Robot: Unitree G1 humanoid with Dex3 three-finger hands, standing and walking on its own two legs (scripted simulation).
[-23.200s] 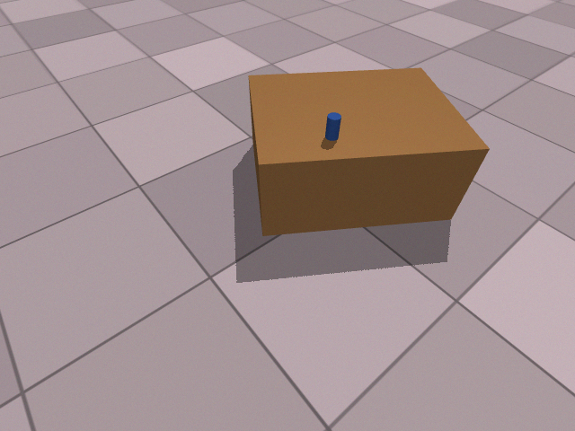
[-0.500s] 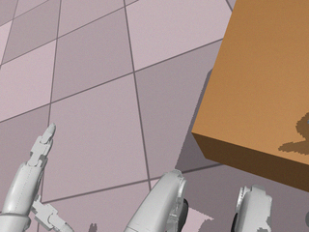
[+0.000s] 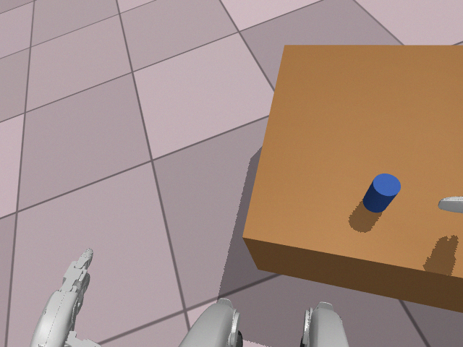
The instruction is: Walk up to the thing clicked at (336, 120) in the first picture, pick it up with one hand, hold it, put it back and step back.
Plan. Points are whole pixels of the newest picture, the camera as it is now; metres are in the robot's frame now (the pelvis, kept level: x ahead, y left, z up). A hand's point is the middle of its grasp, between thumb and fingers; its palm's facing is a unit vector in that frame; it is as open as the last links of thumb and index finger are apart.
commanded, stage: home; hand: right
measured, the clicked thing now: (380, 194) +0.48 -0.24 -0.19
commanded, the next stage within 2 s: none
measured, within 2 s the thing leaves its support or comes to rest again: neither
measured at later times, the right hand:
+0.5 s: hand (441, 277) +0.27 -0.24 -0.01, palm faces +0.22 +0.94 -0.25, open 17.5 cm
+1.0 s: hand (384, 339) +0.19 -0.16 +0.01, palm faces +0.19 +0.94 -0.28, open 17.6 cm
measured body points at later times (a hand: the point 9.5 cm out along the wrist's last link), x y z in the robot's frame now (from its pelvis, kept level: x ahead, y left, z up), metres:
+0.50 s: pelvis +0.03 -0.01 +0.07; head +0.08 -0.04 +0.51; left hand +0.20 +0.22 +0.03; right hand +0.26 -0.29 +0.01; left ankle +0.02 +0.15 -0.62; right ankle +0.05 -0.11 -0.62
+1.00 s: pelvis +0.03 +0.04 +0.06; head +0.06 +0.04 +0.51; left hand +0.20 +0.27 -0.02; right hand +0.17 -0.21 +0.03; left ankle +0.02 +0.15 -0.62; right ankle +0.05 -0.11 -0.62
